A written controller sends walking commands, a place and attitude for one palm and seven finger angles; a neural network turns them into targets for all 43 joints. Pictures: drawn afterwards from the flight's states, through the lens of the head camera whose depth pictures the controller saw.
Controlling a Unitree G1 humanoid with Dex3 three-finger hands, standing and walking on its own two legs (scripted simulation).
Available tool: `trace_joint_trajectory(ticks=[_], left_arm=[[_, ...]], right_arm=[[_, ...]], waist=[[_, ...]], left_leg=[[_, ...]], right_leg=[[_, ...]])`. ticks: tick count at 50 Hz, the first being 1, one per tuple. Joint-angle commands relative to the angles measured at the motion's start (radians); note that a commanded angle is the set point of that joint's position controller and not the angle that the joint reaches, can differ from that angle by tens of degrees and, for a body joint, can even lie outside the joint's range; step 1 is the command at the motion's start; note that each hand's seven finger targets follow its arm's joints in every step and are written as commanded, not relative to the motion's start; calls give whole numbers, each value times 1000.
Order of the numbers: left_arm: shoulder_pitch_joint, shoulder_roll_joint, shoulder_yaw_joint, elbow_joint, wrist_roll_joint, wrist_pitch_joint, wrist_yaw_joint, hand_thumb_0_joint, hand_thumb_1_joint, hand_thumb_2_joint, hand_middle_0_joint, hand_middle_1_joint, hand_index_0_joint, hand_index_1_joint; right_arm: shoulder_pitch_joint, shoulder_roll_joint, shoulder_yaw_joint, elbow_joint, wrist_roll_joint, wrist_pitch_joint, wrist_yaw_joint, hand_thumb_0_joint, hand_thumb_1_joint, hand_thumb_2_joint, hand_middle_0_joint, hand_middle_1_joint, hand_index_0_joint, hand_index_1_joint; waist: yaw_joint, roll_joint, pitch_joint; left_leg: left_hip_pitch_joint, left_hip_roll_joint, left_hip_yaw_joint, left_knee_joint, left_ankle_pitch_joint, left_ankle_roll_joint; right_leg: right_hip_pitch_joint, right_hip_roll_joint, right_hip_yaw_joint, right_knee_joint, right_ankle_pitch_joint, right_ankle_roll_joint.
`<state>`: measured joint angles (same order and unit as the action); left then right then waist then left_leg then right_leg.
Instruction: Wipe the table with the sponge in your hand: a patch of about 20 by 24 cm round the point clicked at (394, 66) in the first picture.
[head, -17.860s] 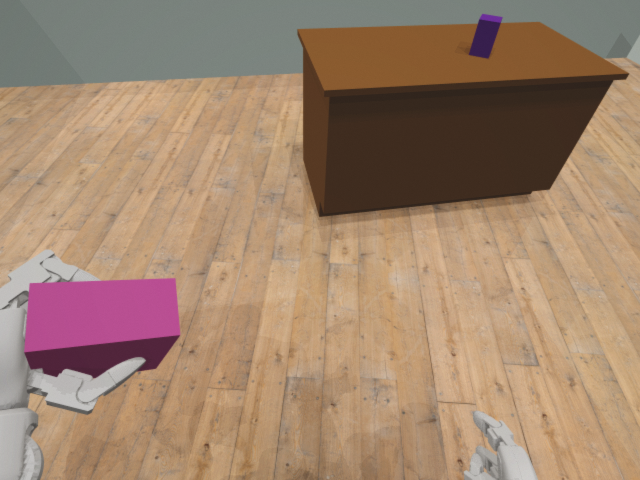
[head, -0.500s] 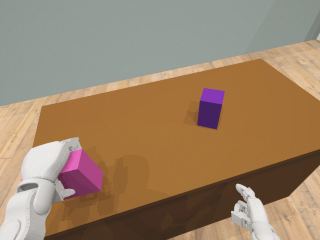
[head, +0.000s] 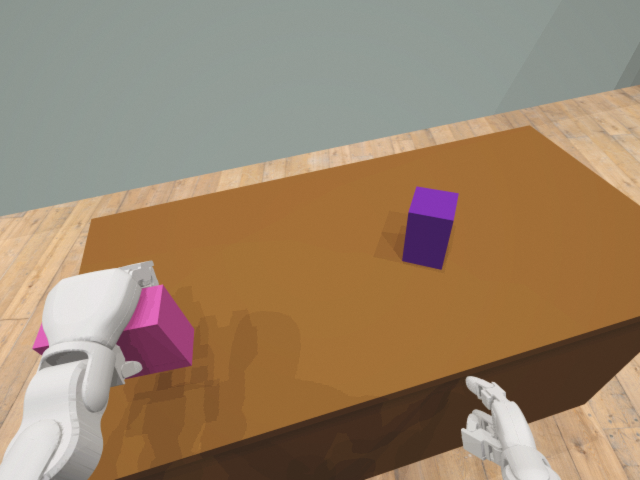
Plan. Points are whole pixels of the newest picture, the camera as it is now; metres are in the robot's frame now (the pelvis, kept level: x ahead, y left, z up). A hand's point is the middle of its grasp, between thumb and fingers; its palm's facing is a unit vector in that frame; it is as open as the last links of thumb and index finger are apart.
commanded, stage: turn the palm down, sponge in hand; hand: left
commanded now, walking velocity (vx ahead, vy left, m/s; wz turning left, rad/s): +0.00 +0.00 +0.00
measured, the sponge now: (129, 344) +0.22 +0.29 +0.06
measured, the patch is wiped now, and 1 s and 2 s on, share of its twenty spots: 0.00 0.00 0.00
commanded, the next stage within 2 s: move the sponge above the wiping area in 0.14 s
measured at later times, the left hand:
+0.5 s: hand (104, 340) +0.21 +0.30 +0.10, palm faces +0.06 -0.06 -1.00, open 9.6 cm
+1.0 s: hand (115, 354) +0.21 +0.30 +0.06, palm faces -0.04 -0.12 -0.99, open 9.6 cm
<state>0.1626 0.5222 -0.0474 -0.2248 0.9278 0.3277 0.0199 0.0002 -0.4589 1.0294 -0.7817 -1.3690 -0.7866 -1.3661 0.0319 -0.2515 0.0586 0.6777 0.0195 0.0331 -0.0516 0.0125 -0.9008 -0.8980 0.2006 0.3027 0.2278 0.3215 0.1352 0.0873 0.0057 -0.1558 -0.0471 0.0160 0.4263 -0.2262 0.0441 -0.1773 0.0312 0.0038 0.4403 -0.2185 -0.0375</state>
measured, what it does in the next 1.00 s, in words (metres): stands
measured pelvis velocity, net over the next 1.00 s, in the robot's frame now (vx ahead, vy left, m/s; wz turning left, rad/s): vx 0.00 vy -0.01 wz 0.00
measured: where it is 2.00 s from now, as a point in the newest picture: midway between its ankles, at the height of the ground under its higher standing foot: outside the picture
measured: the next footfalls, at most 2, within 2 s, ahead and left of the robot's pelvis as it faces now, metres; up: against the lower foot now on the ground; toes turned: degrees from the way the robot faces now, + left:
none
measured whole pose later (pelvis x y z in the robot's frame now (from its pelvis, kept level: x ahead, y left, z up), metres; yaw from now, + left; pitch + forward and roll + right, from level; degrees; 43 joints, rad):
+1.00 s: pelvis +0.00 -0.01 +0.00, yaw +0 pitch -2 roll +0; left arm 0.19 0.46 -0.02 -0.06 0.88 0.41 0.03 0.00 -0.46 1.03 -0.78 -1.38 -0.78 -1.37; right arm 0.02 -0.28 0.03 0.70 0.04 0.04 -0.06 0.01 -0.90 -0.90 0.20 0.30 0.20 0.30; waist 0.11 0.11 -0.02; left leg -0.16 -0.04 0.01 0.42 -0.22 0.04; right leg -0.18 0.04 0.00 0.42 -0.21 -0.04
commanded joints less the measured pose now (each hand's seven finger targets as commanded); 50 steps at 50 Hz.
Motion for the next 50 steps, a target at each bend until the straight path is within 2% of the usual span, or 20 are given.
trace_joint_trajectory(ticks=[1, 3, 8, 12, 13, 14, 17, 18, 22, 23, 28, 31, 32, 34, 37, 41, 42, 44, 47, 50], left_arm=[[-204, 157, 150, -97, -8, 84, 74, 0, 100, 1300, -1200, -1600, -1200, -1600], [-217, 113, 96, -99, -25, 127, 47, 0, 100, 1300, -1200, -1600, -1200, -1600], [-259, 147, 42, -162, 17, 130, -30, 0, 100, 1300, -1200, -1600, -1200, -1600], [-272, 321, 214, -235, 54, 28, -6, 0, 100, 1300, -1200, -1600, -1200, -1600], [-235, 236, 166, -231, 45, 2, 8, 0, 100, 1300, -1200, -1600, -1200, -1600], [-214, 288, 225, -195, 56, -17, 28, 0, 100, 1300, -1200, -1600, -1200, -1600], [-189, 297, 283, -142, 36, -13, 80, 0, 100, 1300, -1200, -1600, -1200, -1600], [-173, 209, 219, -122, 19, -1, 85, 0, 100, 1300, -1200, -1600, -1200, -1600], [-140, 182, 187, -47, -32, 78, 71, 0, 100, 1300, -1200, -1600, -1200, -1600], [-144, 129, 127, -39, -42, 88, 53, 0, 100, 1300, -1200, -1600, -1200, -1600], [-238, 165, 73, -123, -7, 52, -18, 0, 100, 1300, -1200, -1600, -1200, -1600], [-286, 226, 133, -117, 17, -49, -6, 0, 100, 1300, -1200, -1600, -1200, -1600], [-287, 294, 208, -143, 22, -76, 16, 0, 100, 1300, -1200, -1600, -1200, -1600], [-296, 265, 208, -107, 45, -116, 52, 0, 100, 1300, -1200, -1600, -1200, -1600], [-268, 321, 301, -42, 43, -104, 116, 0, 100, 1300, -1200, -1600, -1200, -1600], [-135, 195, 233, 3, -10, -22, 137, 0, 100, 1300, -1200, -1600, -1200, -1600], [-100, 208, 251, 12, -24, 5, 131, 0, 100, 1300, -1200, -1600, -1200, -1600], [-97, 106, 125, 4, -38, 56, 90, 0, 100, 1300, -1200, -1600, -1200, -1600], [-98, 97, 80, -13, -39, 84, 41, 0, 100, 1300, -1200, -1600, -1200, -1600], [-155, 132, 69, -66, -1, 29, 13, 0, 100, 1300, -1200, -1600, -1200, -1600]], right_arm=[[-253, -105, -41, -170, 18, -37, -6, 0, -900, -900, 200, 300, 200, 300], [-276, -108, -37, -182, 27, -41, -6, 0, -900, -900, 200, 300, 200, 300], [-274, -105, -28, -207, 21, -44, -11, 0, -900, -900, 200, 300, 200, 300], [-265, -105, -30, -195, -1, -50, -20, 0, -900, -900, 200, 300, 200, 300], [-248, -83, -29, -200, -2, -57, -21, 0, -900, -900, 200, 300, 200, 300], [-226, -92, -34, -181, -6, -55, -21, 0, -900, -900, 200, 300, 200, 300], [-245, -103, -44, -159, 1, -48, -20, 0, -900, -900, 200, 300, 200, 300], [-251, -92, -42, -167, 6, -48, -16, 0, -900, -900, 200, 300, 200, 300], [-280, -113, -44, -156, 23, -38, -18, 0, -900, -900, 200, 300, 200, 300], [-268, -110, -47, -164, 28, -38, -20, 0, -900, -900, 200, 300, 200, 300], [-264, -107, -37, -192, 17, -60, -33, 0, -900, -900, 200, 300, 200, 300], [-218, -98, -45, -171, 1, -74, -46, 0, -900, -900, 200, 300, 200, 300], [-222, -98, -48, -166, -3, -82, -50, 0, -900, -900, 200, 300, 200, 300], [-202, -89, -52, -156, -8, -87, -53, 0, -900, -900, 200, 300, 200, 300], [-205, -104, -62, -133, 0, -73, -50, 0, -900, -900, 200, 300, 200, 300], [-231, -106, -70, -144, 13, -54, -32, 0, -900, -900, 200, 300, 200, 300], [-248, -114, -67, -142, 16, -52, -26, 0, -900, -900, 200, 300, 200, 300], [-257, -111, -62, -159, 28, -43, -17, 0, -900, -900, 200, 300, 200, 300], [-268, -115, -58, -176, 31, -47, -17, 0, -900, -900, 200, 300, 200, 300], [-228, -112, -57, -181, 15, -55, -17, 0, -900, -900, 200, 300, 200, 300]], waist=[[8, -5, -153], [-6, -15, -148], [-15, -13, -201], [21, -21, -240], [15, -32, -249], [24, -39, -235], [32, -17, -180], [26, -27, -183], [4, -54, -105], [-17, -71, -111], [-25, -38, -177], [-20, -53, -196], [-8, -36, -201], [1, -19, -211], [16, 26, -190], [24, 5, -214], [23, 2, -192], [-3, -37, -164], [-16, -84, -133], [-16, -105, -188]], left_leg=[[12, 38, -134, -70, 234, -36], [8, 31, -125, -73, 194, -28], [21, 12, -125, -67, 188, -2], [56, 13, -143, -56, 206, 3], [60, 14, -124, -46, 229, 6], [60, 17, -135, -47, 238, -1], [54, 21, -139, -48, 220, -12], [50, 23, -123, -45, 228, -14], [24, 15, -115, -53, 171, -17], [16, 18, -100, -46, 160, -9], [49, -5, -103, -31, 176, 12], [71, -2, -100, -18, 183, 14], [82, -1, -111, -16, 169, 13], [84, 4, -104, -15, 199, 5], [56, 8, -117, -33, 187, -10], [28, 16, -101, -31, 251, -22], [24, 13, -104, -37, 239, -23], [8, 18, -103, -45, 237, -20], [6, 17, -114, -50, 205, -9], [20, 12, -119, -39, 213, 4]], right_leg=[[40, -18, 107, -80, 106, -50], [42, -17, 102, -80, 91, -48], [81, -18, 110, -74, 84, -46], [108, -4, 167, -77, 86, -58], [109, -15, 142, -76, 99, -51], [98, -12, 154, -86, 102, -58], [66, -5, 192, -108, 88, -69], [66, -17, 160, -102, 104, -59], [27, -17, 178, -129, 61, -51], [30, -25, 154, -125, 57, -39], [49, -24, 151, -110, 85, -38], [34, -22, 159, -119, 79, -38], [33, -10, 194, -127, 52, -49], [32, -17, 169, -118, 80, -53], [40, -9, 200, -121, 69, -70], [83, -31, 156, -88, 185, -54], [80, -24, 172, -94, 174, -58], [66, -28, 134, -90, 172, -43], [41, -18, 137, -95, 129, -42], [44, -20, 126, -84, 138, -37]])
